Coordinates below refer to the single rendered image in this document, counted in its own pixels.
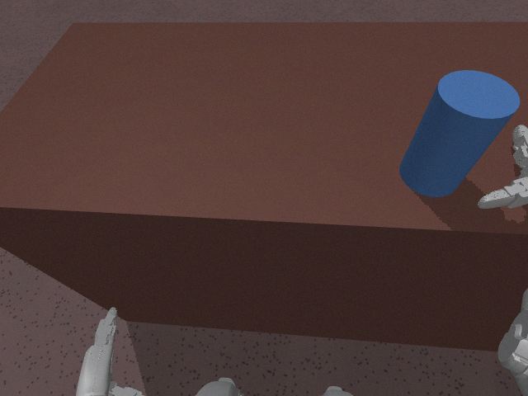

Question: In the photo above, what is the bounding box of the right robot arm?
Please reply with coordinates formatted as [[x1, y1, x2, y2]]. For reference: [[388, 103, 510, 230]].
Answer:
[[498, 289, 528, 396]]

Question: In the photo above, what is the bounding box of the right robot hand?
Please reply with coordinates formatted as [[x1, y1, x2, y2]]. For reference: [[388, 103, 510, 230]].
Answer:
[[478, 125, 528, 209]]

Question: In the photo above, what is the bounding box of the left robot hand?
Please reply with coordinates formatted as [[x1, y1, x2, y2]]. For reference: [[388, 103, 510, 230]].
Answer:
[[76, 307, 144, 396]]

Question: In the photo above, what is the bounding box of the can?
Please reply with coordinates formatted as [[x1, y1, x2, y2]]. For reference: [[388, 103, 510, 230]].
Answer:
[[399, 70, 520, 197]]

